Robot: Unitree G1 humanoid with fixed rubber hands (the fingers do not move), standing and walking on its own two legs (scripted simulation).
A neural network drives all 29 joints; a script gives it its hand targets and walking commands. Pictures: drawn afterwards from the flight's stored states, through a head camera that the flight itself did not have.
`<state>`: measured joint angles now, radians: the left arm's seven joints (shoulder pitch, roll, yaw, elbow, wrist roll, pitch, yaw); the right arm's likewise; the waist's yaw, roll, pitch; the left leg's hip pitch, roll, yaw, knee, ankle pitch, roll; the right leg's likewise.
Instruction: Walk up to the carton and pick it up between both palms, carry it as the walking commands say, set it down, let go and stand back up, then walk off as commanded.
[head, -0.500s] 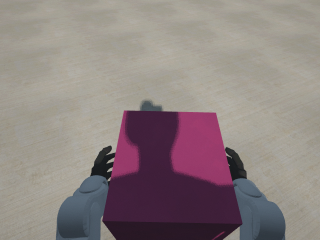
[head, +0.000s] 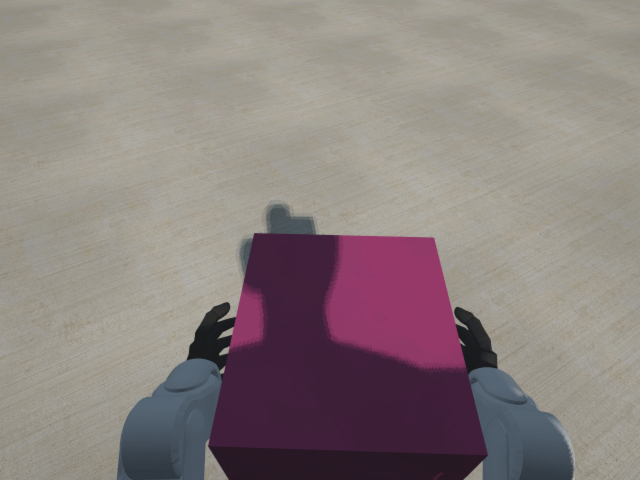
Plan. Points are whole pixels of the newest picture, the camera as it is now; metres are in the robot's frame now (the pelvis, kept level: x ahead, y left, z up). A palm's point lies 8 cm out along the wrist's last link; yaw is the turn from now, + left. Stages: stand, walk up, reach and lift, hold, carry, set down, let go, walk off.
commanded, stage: carry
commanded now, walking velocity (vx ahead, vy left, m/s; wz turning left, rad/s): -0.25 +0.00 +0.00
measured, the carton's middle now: (339, 388) +0.25 -0.01 +0.02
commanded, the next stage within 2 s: none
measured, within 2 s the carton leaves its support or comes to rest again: neither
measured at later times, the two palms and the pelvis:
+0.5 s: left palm out of the picture +0.09 +0.14 +0.07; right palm out of the picture +0.12 -0.15 +0.07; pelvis -0.14 -0.02 +0.00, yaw +3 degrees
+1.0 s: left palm out of the picture +0.06 +0.09 +0.08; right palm out of the picture +0.07 -0.20 +0.08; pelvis -0.18 -0.05 +0.00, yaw +1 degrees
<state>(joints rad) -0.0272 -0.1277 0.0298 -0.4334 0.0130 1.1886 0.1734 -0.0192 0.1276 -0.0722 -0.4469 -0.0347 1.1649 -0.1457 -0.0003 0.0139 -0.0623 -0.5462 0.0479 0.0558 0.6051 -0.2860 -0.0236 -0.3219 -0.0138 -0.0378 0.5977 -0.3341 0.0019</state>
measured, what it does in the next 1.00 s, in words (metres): walks backwards: left foot, then left foot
